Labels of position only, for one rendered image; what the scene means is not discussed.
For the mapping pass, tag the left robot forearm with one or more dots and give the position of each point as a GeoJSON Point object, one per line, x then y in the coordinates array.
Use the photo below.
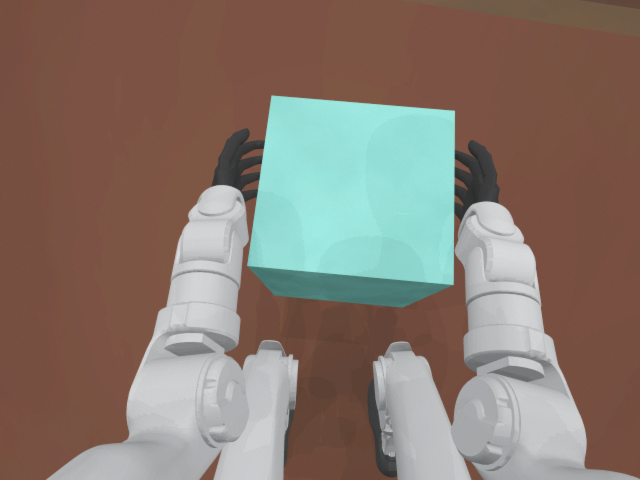
{"type": "Point", "coordinates": [200, 316]}

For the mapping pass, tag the left robot upper arm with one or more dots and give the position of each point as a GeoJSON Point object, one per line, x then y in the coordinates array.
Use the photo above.
{"type": "Point", "coordinates": [182, 411]}

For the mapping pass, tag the robot left foot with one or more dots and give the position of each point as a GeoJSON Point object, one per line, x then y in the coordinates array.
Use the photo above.
{"type": "Point", "coordinates": [291, 413]}

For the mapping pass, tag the right robot upper arm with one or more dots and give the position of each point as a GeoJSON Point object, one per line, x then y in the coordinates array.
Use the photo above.
{"type": "Point", "coordinates": [514, 430]}

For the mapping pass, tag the right robot forearm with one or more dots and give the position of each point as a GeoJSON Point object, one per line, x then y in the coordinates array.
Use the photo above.
{"type": "Point", "coordinates": [505, 326]}

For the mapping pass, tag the robot right hand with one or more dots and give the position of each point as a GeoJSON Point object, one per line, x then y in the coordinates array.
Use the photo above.
{"type": "Point", "coordinates": [481, 182]}

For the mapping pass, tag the left robot thigh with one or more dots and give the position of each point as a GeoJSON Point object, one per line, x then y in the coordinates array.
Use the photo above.
{"type": "Point", "coordinates": [258, 454]}

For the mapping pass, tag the carton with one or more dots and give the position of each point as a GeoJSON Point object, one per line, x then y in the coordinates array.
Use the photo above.
{"type": "Point", "coordinates": [355, 202]}

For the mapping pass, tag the robot left hand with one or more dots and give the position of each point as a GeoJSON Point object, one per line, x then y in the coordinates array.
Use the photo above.
{"type": "Point", "coordinates": [230, 167]}

